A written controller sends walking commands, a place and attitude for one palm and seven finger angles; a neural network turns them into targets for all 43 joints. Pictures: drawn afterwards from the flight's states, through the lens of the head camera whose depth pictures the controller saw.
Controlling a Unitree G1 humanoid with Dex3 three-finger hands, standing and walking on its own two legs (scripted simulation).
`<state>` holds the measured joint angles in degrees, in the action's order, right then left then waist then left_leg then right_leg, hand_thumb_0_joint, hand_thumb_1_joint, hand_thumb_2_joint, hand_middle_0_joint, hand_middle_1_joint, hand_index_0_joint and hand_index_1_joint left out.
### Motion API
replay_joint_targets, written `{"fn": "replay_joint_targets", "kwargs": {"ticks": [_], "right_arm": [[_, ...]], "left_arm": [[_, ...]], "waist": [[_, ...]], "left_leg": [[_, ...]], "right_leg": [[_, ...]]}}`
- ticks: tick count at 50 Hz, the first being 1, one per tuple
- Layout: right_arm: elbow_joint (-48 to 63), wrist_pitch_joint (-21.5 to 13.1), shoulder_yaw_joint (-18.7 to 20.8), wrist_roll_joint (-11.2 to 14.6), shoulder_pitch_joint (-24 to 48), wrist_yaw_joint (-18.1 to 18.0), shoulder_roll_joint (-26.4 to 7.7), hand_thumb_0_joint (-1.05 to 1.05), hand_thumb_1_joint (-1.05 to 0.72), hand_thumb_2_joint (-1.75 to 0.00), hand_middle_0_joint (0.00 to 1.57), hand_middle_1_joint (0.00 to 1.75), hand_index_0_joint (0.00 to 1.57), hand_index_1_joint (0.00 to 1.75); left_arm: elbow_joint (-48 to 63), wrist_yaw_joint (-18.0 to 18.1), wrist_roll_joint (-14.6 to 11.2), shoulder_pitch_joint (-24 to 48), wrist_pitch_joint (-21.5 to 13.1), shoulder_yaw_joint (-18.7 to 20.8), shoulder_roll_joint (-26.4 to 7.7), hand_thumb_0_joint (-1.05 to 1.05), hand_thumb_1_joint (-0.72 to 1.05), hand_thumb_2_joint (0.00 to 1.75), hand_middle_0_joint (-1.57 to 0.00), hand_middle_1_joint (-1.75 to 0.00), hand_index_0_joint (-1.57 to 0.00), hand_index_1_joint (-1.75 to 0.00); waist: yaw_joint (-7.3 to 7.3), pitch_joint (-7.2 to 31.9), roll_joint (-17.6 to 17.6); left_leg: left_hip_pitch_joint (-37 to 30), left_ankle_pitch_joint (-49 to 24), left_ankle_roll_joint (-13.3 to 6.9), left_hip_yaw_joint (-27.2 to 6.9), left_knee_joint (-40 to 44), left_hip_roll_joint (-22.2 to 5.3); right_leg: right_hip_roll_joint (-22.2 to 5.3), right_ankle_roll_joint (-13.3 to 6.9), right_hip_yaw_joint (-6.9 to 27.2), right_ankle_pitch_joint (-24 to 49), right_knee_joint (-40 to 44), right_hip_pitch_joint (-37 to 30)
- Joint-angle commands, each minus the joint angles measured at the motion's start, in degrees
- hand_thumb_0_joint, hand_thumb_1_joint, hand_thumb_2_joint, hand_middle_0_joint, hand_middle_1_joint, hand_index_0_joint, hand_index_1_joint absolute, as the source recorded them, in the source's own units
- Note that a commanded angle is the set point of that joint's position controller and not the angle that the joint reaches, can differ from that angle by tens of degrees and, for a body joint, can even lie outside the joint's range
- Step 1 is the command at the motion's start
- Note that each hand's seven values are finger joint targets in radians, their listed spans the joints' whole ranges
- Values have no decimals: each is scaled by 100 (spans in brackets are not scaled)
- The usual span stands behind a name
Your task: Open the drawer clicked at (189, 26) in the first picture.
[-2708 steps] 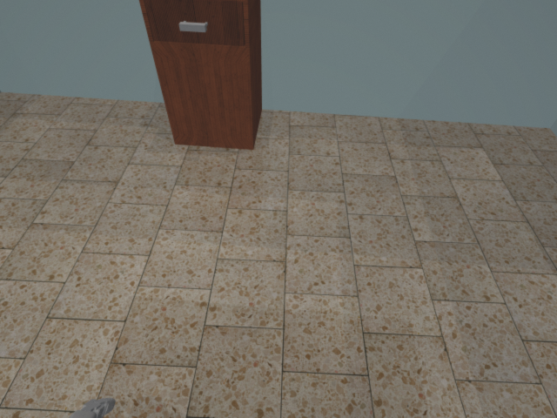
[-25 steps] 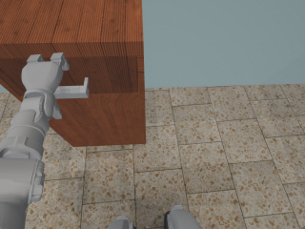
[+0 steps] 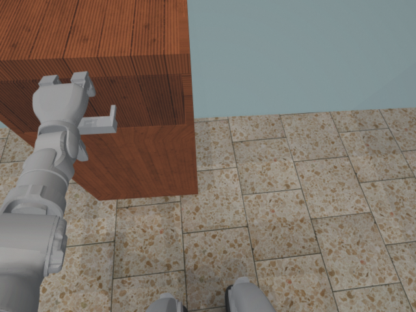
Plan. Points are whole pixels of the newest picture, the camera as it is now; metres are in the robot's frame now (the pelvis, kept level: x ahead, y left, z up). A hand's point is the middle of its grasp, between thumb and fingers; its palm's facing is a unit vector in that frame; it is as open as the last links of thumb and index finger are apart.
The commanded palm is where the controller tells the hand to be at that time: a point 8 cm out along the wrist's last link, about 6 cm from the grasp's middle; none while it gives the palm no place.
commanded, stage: move the hooked fingers above the handle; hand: left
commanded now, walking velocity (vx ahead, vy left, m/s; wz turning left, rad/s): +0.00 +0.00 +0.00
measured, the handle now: (91, 117) +0.54 +0.24 -0.04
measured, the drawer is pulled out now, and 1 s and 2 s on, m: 0.00 0.00 0.00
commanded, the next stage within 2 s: lower the fingers behind the handle in 0.70 s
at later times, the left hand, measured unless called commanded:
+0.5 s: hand (84, 115) +0.50 +0.22 +0.03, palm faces +0.10 -0.03 -0.99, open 13.5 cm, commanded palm +0.48 +0.26 +0.08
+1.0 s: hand (88, 122) +0.50 +0.22 +0.01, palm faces +0.06 -0.10 -0.99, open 13.8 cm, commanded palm +0.48 +0.24 +0.06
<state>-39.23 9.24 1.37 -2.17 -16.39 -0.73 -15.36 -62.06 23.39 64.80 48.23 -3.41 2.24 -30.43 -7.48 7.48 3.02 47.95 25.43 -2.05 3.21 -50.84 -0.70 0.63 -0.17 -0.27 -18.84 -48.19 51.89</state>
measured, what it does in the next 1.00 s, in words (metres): stands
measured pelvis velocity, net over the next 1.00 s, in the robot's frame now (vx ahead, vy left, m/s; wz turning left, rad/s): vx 0.00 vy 0.01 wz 0.01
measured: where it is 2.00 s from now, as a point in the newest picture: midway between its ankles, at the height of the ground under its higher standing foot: outside the picture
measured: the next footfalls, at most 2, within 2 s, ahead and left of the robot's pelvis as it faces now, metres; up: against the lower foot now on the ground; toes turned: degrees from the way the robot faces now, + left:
none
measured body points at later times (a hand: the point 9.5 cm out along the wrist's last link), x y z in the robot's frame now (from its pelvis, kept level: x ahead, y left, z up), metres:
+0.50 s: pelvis -0.01 +0.01 -0.01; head +0.12 +0.01 +0.42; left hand +0.49 +0.22 +0.08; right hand +0.01 -0.27 -0.14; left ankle -0.02 +0.10 -0.69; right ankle +0.03 -0.12 -0.69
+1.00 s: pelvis +0.00 +0.01 -0.02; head +0.13 +0.02 +0.41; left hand +0.49 +0.22 +0.06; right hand +0.00 -0.28 -0.13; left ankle -0.02 +0.10 -0.69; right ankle +0.03 -0.12 -0.69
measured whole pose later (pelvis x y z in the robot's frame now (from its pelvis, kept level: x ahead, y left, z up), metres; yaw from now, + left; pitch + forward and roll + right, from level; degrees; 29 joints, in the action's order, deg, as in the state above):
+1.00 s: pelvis +0.00 +0.01 -0.02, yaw +1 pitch +25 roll -2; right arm -40.4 6.1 3.1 -3.7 -19.8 -1.1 -16.5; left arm -58.6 23.9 65.1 48.3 -14.7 2.4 -30.8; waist -8.4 9.3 2.1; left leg 55.0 27.9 -2.4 1.7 -57.7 -0.5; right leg 0.3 0.3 -1.7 -20.8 -53.3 57.6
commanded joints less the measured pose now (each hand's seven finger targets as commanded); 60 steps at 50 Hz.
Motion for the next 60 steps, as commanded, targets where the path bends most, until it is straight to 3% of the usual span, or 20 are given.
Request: {"fn": "replay_joint_targets", "kwargs": {"ticks": [1,3,7,9,13,16,18,20,23,26,28,32,37,41,42,47,49,52,56,60], "right_arm": [[296,-80,375,114,-937,-166,-1011,0,-90,-90,20,30,20,30],[280,-149,424,151,-1052,-245,-977,0,-90,-90,20,30,20,30],[207,-306,473,149,-1124,-364,-880,0,-90,-90,20,30,20,30],[115,-365,486,124,-1154,-364,-883,0,-90,-90,20,30,20,30],[62,-453,468,19,-1244,-298,-905,0,-90,-90,20,30,20,30],[103,-401,387,-88,-1088,-179,-956,0,-90,-90,20,30,20,30],[139,-336,336,-127,-1009,-93,-995,0,-90,-90,20,30,20,30],[165,-300,336,-120,-974,-20,-1027,0,-90,-90,20,30,20,30],[203,-128,319,-46,-990,20,-1121,0,-90,-90,20,30,20,30],[208,4,262,79,-883,-56,-1092,0,-90,-90,20,30,20,30],[212,6,241,124,-927,-139,-1109,0,-90,-90,20,30,20,30],[286,-200,311,213,-1128,-358,-1018,0,-90,-90,20,30,20,30],[141,-437,416,148,-1270,-411,-902,0,-90,-90,20,30,20,30],[63,-483,428,29,-1317,-340,-913,0,-90,-90,20,30,20,30],[33,-468,419,-20,-1295,-306,-952,0,-90,-90,20,30,20,30],[53,-399,407,-190,-1116,-25,-996,0,-90,-90,20,30,20,30],[104,-344,438,-177,-1128,64,-987,0,-90,-90,20,30,20,30],[23,-215,440,-126,-1192,122,-1096,0,-90,-90,20,30,20,30],[12,-54,301,32,-1064,-6,-1117,0,-90,-90,20,30,20,30],[122,-130,216,123,-1069,-227,-1080,0,-90,-90,20,30,20,30]], "left_arm": [[899,-276,-322,2317,360,326,-2105,0,-50,30,-30,-120,-30,-120],[967,-691,-403,2264,70,-96,-1558,0,-50,30,-30,-120,-30,-120],[1236,-1267,-525,2312,-700,-913,-482,0,-50,30,-30,-120,-30,-120],[1290,-1285,-541,2408,-1039,-826,-529,0,-50,30,-30,-120,-30,-120],[1636,-719,-293,3049,-1382,-49,-1401,0,-50,30,-30,-120,-30,-120],[1578,-28,-123,2824,-1151,868,-2402,0,-50,30,-30,-120,-30,-120],[1288,359,-64,2708,-748,990,-2605,0,-50,30,-30,-120,-30,-120],[1014,560,10,2696,-237,790,-2454,0,-50,30,-30,-120,-30,-120],[793,469,3,2601,373,858,-2762,0,-50,30,-30,-120,-30,-120],[516,239,-121,2739,793,545,-2591,0,-50,30,-30,-120,-30,-120],[423,-116,-317,2675,778,432,-2483,0,-50,30,-30,-120,-30,-120],[631,-1081,-494,2675,89,-342,-1554,0,-50,30,-30,-120,-30,-120],[1102,-1455,-550,2556,-962,-881,-579,0,-50,30,-30,-120,-30,-120],[1424,-1008,-412,2752,-1476,-6,-1455,0,-50,30,-30,-120,-30,-120],[1447,-789,-371,2704,-1490,382,-1849,0,-50,30,-30,-120,-30,-120],[1206,428,-41,2354,-850,954,-2261,0,-50,30,-30,-120,-30,-120],[1026,667,47,2352,-357,580,-1814,0,-50,30,-30,-120,-30,-120],[771,682,69,2576,297,532,-1941,0,-50,30,-30,-120,-30,-120],[87,343,-71,2867,1001,209,-2075,0,-50,30,-30,-120,-30,-120],[-36,-464,-346,2874,754,-88,-1916,0,-50,30,-30,-120,-30,-120]], "waist": [[77,3069,-233],[-68,2887,-200],[-364,1943,-255],[-342,1630,-66],[-188,2080,598],[157,2656,833],[216,2776,693],[214,2925,709],[246,3448,402],[127,3098,-117],[84,2953,-212],[-277,2465,-453],[-363,1805,46],[-169,2019,470],[-9,2155,531],[242,2912,644],[145,3195,673],[48,3432,395],[-157,2777,-174],[-319,2424,-338]], "left_leg": [[-1290,-2296,-83,-127,696,240],[-1582,-2314,-95,-168,748,192],[-1840,-1891,-95,-326,762,143],[-1751,-1623,-65,-417,686,146],[-1655,-1806,37,-606,434,150],[-1355,-2325,102,-579,200,199],[-1069,-2515,119,-526,108,239],[-1087,-2672,134,-419,108,239],[-1222,-2853,103,-326,210,227],[-973,-2199,15,-264,507,242],[-1067,-1978,-34,-265,670,228],[-1346,-1634,-130,-280,809,160],[-1837,-1661,-35,-515,677,84],[-1533,-1897,48,-618,328,117],[-1397,-2081,75,-605,262,129],[-1018,-2922,173,-542,-135,158],[-1193,-3198,191,-476,-184,135],[-1309,-3259,158,-440,-117,128],[-678,-1915,-26,-270,289,224],[-521,-1359,-118,-229,413,234]], "right_leg": [[117,-54,39,2231,665,-2877],[121,-62,37,2129,815,-2664],[150,-113,-19,1344,1031,-1726],[150,-158,-50,924,933,-1229],[158,-260,-131,765,442,-732],[170,-294,-169,1064,53,-906],[177,-265,-212,1281,-77,-1083],[189,-235,-237,1495,-51,-1257],[195,-162,-184,1925,86,-1905],[165,-89,-129,1683,392,-2297],[131,-61,-72,1600,565,-2449],[124,-45,12,1406,924,-2303],[178,-175,-124,787,827,-1053],[183,-270,-139,805,372,-663],[185,-290,-151,888,241,-710],[208,-276,-240,1473,-285,-833],[224,-237,-264,1748,-287,-966],[233,-190,-265,1950,-156,-1301],[183,-80,-113,1462,302,-1818],[120,-35,16,1259,508,-1974]]}}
